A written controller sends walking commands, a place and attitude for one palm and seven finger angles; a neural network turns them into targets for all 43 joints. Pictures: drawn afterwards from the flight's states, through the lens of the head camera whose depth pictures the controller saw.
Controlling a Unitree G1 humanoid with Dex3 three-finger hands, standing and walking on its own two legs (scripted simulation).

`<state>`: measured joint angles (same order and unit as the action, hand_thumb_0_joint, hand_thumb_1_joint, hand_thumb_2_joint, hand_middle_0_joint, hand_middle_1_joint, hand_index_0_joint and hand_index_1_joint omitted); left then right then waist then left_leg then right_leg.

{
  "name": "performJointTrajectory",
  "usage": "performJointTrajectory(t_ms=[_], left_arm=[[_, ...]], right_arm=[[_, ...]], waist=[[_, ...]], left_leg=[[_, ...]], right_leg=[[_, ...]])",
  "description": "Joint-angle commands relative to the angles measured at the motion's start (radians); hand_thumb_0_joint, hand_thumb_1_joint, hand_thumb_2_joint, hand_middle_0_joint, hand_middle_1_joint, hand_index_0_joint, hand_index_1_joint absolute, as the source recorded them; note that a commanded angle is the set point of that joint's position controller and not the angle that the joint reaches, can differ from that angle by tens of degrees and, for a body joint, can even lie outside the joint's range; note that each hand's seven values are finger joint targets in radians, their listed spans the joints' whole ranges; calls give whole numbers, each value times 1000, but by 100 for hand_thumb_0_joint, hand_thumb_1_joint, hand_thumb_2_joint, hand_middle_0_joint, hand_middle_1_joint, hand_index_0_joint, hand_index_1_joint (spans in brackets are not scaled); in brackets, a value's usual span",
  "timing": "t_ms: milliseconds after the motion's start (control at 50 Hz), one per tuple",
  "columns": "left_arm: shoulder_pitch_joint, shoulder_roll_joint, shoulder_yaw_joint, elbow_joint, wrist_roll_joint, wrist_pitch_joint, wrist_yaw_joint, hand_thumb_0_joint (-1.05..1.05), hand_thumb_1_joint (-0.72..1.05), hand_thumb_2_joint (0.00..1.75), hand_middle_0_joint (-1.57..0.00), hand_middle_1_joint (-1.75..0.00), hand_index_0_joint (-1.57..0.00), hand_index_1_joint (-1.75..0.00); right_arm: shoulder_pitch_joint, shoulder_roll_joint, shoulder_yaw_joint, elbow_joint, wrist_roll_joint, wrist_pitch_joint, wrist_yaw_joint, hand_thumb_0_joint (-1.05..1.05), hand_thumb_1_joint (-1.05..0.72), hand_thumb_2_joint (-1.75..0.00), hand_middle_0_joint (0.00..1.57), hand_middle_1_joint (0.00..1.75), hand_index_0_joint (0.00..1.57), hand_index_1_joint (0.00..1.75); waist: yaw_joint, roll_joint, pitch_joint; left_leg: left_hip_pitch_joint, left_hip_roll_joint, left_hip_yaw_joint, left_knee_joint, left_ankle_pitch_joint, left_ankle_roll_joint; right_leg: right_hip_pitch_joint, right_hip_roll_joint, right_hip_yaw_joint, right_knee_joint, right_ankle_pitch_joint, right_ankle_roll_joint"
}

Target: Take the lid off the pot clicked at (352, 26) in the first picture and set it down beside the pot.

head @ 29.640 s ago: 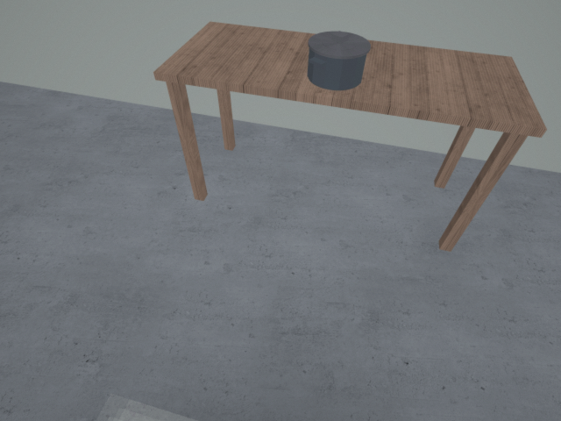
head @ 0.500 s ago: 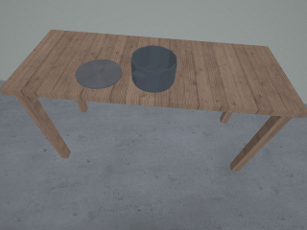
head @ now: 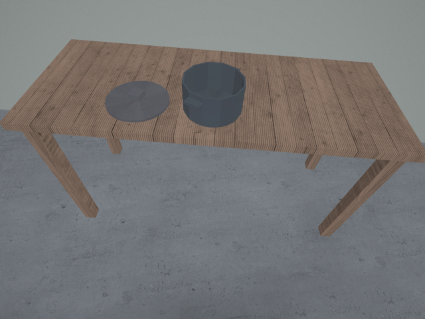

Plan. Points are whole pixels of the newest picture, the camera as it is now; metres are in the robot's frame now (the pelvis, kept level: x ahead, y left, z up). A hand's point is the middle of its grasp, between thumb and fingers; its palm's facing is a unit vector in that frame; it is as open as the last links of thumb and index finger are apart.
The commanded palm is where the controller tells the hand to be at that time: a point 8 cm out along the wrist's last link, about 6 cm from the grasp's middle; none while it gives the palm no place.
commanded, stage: look to check the result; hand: left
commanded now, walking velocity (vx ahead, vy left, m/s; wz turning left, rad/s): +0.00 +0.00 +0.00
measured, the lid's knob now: (136, 94) +0.76 +0.28 -0.06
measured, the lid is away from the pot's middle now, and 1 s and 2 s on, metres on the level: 0.25 0.25 0.25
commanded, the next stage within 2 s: stand and wait in 0.18 s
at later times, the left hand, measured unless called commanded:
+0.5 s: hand out of the picture -0.01 +0.16 -0.18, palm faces +0.04 -0.99 -0.17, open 7.3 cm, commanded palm none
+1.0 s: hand out of the picture -0.02 +0.16 -0.18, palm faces +0.03 -0.99 -0.16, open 7.3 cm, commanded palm none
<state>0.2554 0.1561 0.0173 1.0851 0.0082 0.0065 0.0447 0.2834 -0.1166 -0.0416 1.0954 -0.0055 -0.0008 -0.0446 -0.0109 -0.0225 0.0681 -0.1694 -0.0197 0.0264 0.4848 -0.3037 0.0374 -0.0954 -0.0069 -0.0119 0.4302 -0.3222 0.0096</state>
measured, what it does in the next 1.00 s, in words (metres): stands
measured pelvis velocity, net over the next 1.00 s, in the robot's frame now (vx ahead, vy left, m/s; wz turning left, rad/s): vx -0.01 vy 0.00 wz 0.00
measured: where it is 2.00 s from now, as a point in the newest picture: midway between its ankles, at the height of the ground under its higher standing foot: outside the picture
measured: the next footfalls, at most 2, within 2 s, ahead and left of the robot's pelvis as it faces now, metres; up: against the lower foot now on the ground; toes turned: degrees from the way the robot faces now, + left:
none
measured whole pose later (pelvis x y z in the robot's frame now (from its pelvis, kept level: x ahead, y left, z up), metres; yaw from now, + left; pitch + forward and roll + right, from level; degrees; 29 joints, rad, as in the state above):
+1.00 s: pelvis -0.01 +0.00 +0.00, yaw +0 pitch -1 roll +0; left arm 0.29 0.12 0.01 1.12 0.01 0.00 0.05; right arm 0.30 -0.09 -0.04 1.13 0.00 -0.01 -0.05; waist -0.01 -0.02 0.06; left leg -0.17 -0.02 0.03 0.46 -0.28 0.04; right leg -0.10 -0.01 -0.01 0.42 -0.30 0.01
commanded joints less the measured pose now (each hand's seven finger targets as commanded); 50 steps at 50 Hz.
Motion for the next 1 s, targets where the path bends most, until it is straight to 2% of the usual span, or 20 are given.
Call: performJointTrajectory(t_ms=[0, 40, 100, 200, 240, 320, 420, 440, 480, 520, 540, 620, 640, 740, 820, 840, 860, 900, 940, 980], left_arm=[[69, 69, 12, -22, -5, -15, 4, 0, 90, 90, -20, -30, -20, -30], [66, 66, 11, -20, -3, -13, 4, 0, 90, 90, -20, -30, -20, -30], [78, 63, 11, -12, -5, -14, 3, 0, 90, 90, -20, -30, -20, -30], [85, 58, 10, -3, -5, -16, 4, 0, 90, 90, -20, -30, -20, -30], [81, 58, 11, -4, -3, -16, 6, 0, 90, 90, -20, -30, -20, -30], [90, 53, 11, 3, -5, -20, 6, 0, 90, 90, -20, -30, -20, -30], [97, 50, 10, 8, -5, -20, 7, 0, 90, 90, -20, -30, -20, -30], [96, 47, 10, 8, -4, -18, 8, 0, 90, 90, -20, -30, -20, -30], [99, 47, 9, 10, -5, -18, 6, 0, 90, 90, -20, -30, -20, -30], [101, 47, 9, 13, -5, -19, 6, 0, 90, 90, -20, -30, -20, -30], [100, 45, 10, 11, -2, -19, 8, 0, 90, 90, -20, -30, -20, -30], [107, 44, 10, 13, -5, -22, 7, 0, 90, 90, -20, -30, -20, -30], [103, 43, 10, 12, -3, -21, 9, 0, 90, 90, -20, -30, -20, -30], [104, 41, 10, 14, -2, -18, 7, 0, 90, 90, -20, -30, -20, -30], [110, 40, 9, 18, -4, -21, 7, 0, 90, 90, -20, -30, -20, -30], [106, 39, 10, 15, -2, -20, 8, 0, 90, 90, -20, -30, -20, -30], [108, 39, 9, 18, -3, -20, 7, 0, 90, 90, -20, -30, -20, -30], [116, 35, 9, 21, -4, -21, 7, 0, 90, 90, -20, -30, -20, -30], [108, 37, 10, 17, -2, -20, 9, 0, 90, 90, -20, -30, -20, -30], [112, 35, 10, 21, -4, -19, 7, 0, 90, 90, -20, -30, -20, -30]], right_arm=[[82, -96, -11, -21, -1, -14, -6, 0, -90, -90, 20, 30, 20, 30], [82, -90, -11, -18, 0, -11, -6, 0, -90, -90, 20, 30, 20, 30], [86, -90, -10, -14, -1, -14, -6, 0, -90, -90, 20, 30, 20, 30], [92, -84, -9, -5, -1, -16, -7, 0, -90, -90, 20, 30, 20, 30], [94, -77, -10, -3, 2, -14, -7, 0, -90, -90, 20, 30, 20, 30], [100, -78, -10, 1, 0, -16, -8, 0, -90, -90, 20, 30, 20, 30], [101, -76, -9, 7, 1, -16, -9, 0, -90, -90, 20, 30, 20, 30], [98, -71, -9, 8, 1, -14, -9, 0, -90, -90, 20, 30, 20, 30], [98, -72, -8, 8, 0, -15, -8, 0, -90, -90, 20, 30, 20, 30], [100, -71, -8, 10, 0, -15, -8, 0, -90, -90, 20, 30, 20, 30], [101, -67, -10, 9, 2, -13, -8, 0, -90, -90, 20, 30, 20, 30], [101, -73, -8, 9, 0, -16, -8, 0, -90, -90, 20, 30, 20, 30], [101, -66, -10, 10, 2, -14, -8, 0, -90, -90, 20, 30, 20, 30], [105, -66, -8, 13, 1, -15, -8, 0, -90, -90, 20, 30, 20, 30], [105, -70, -8, 14, 0, -17, -9, 0, -90, -90, 20, 30, 20, 30], [105, -64, -8, 14, 2, -15, -8, 0, -90, -90, 20, 30, 20, 30], [109, -67, -7, 15, 1, -16, -8, 0, -90, -90, 20, 30, 20, 30], [106, -68, -8, 15, 0, -17, -9, 0, -90, -90, 20, 30, 20, 30], [109, -64, -9, 14, 2, -16, -9, 0, -90, -90, 20, 30, 20, 30], [106, -65, -6, 17, 0, -17, -9, 0, -90, -90, 20, 30, 20, 30]], waist=[[-2, 30, -26], [-2, 28, 6], [1, 42, -11], [0, 26, -19], [-1, 25, 2], [-3, 23, -18], [-2, 33, -17], [-1, 30, 10], [0, 40, 12], [-1, 36, 2], [-2, 21, 18], [-1, 24, -7], [-2, 20, 14], [-1, 38, 24], [-1, 37, -1], [-2, 22, 22], [-1, 18, 15], [1, 24, -6], [-3, 33, 19], [0, 41, 11]], left_leg=[[39, 114, -90, -71, 347, 24], [25, 115, -92, -83, 309, 25], [36, 116, -91, -83, 319, 26], [40, 116, -93, -84, 327, 27], [22, 112, -91, -84, 310, 24], [38, 110, -86, -76, 343, 23], [40, 112, -86, -77, 346, 22], [31, 112, -86, -81, 322, 22], [28, 113, -88, -89, 307, 23], [28, 112, -89, -88, 307, 23], [17, 111, -88, -87, 294, 22], [34, 111, -86, -83, 319, 22], [21, 111, -85, -86, 293, 20], [14, 114, -93, -103, 270, 23], [33, 113, -90, -96, 297, 23], [15, 113, -91, -102, 272, 23], [15, 113, -93, -104, 267, 23], [31, 112, -91, -96, 290, 24], [18, 111, -90, -98, 282, 22], [19, 113, -94, -107, 266, 24]], right_leg=[[-41, -83, 35, -49, 283, -46], [-61, -79, 30, -55, 245, -44], [-53, -81, 33, -56, 254, -43], [-51, -81, 33, -57, 259, -43], [-54, -81, 35, -60, 257, -44], [-47, -85, 39, -56, 293, -44], [-49, -85, 34, -58, 288, -43], [-66, -82, 37, -60, 267, -44], [-67, -83, 36, -64, 253, -43], [-58, -83, 38, -66, 257, -43], [-64, -81, 38, -67, 250, -44], [-55, -85, 41, -65, 278, -43], [-65, -82, 40, -68, 255, -44], [-73, -78, 35, -70, 218, -43], [-65, -80, 40, -67, 246, -42], [-74, -78, 37, -69, 225, -42], [-69, -79, 40, -71, 221, -42], [-63, -80, 43, -68, 243, -42], [-74, -79, 37, -66, 229, -42], [-73, -78, 38, -68, 217, -42]])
